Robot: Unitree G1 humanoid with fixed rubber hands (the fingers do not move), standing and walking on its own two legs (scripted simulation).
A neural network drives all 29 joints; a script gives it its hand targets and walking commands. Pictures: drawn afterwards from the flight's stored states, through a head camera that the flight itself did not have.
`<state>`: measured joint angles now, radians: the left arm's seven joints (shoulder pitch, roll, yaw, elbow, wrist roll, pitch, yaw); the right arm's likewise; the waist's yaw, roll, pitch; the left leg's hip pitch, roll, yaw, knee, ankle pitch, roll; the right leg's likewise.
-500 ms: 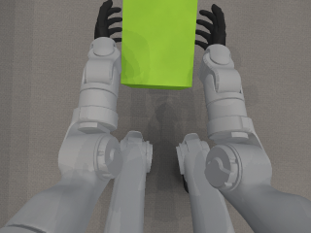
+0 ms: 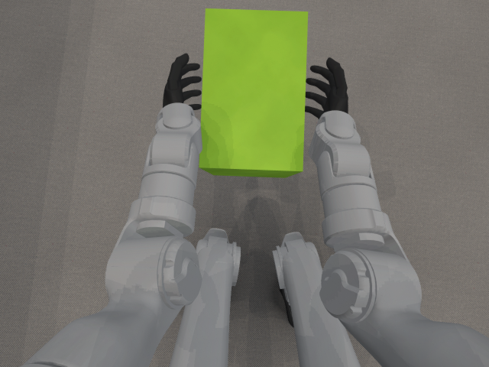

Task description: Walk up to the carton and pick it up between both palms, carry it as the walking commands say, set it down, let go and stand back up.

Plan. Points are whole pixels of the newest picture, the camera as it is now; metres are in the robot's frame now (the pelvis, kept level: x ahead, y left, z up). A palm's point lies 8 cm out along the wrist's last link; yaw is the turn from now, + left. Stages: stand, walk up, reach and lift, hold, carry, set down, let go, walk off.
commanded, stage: reach and lift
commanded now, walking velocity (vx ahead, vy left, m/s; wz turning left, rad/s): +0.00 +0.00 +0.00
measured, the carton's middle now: (252, 108) +0.52 +0.02 -0.15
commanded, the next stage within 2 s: none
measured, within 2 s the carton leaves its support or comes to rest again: neither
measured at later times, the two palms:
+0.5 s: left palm (169, 101) +0.46 +0.13 +0.01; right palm (354, 109) +0.46 -0.10 +0.02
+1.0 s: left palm (155, 90) +0.44 +0.13 +0.08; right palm (388, 101) +0.44 -0.10 +0.09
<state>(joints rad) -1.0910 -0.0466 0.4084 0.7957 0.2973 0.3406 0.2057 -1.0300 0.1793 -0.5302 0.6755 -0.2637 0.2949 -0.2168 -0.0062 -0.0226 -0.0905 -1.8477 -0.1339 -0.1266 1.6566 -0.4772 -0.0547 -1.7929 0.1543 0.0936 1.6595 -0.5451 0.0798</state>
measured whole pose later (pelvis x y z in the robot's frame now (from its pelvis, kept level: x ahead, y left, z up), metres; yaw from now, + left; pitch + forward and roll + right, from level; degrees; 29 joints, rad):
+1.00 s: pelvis +0.03 +0.00 +0.13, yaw +2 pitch +27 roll -2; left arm -0.78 -0.14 0.39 0.72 0.31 0.27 0.17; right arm -0.71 0.26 -0.49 0.60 -0.30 0.24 -0.18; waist -0.02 -0.01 -0.09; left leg -1.27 -0.13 -0.16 1.20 -0.40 -0.04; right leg -1.22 0.12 0.13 1.20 -0.45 0.05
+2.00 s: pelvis +0.07 +0.00 +0.23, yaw +1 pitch +8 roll +0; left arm -0.46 -0.22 0.31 0.56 0.33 0.41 0.11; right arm -0.48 0.23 -0.36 0.59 -0.31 0.37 -0.11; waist -0.02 -0.03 -0.04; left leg -0.48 -0.08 -0.16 0.56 -0.21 -0.01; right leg -0.44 0.07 0.18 0.56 -0.25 0.03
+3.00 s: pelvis +0.07 +0.00 +0.24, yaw +1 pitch -8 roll +0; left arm -0.47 -0.22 0.30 0.50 0.35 0.73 0.12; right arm -0.50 0.24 -0.33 0.52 -0.36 0.69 -0.10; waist -0.01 -0.02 0.01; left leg -0.12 -0.06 -0.14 0.45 -0.20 -0.01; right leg -0.09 0.05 0.16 0.47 -0.24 0.01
